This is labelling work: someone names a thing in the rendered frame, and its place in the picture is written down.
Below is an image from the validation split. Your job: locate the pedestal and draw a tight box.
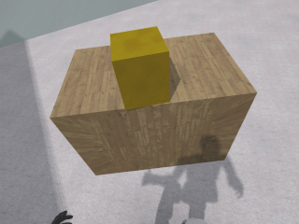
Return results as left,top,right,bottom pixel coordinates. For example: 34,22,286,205
50,33,257,175

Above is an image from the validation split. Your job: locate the robot left hand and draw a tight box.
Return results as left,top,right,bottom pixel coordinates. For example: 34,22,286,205
51,210,73,224

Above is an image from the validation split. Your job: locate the carton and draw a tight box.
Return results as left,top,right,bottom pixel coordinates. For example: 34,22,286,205
110,26,170,110

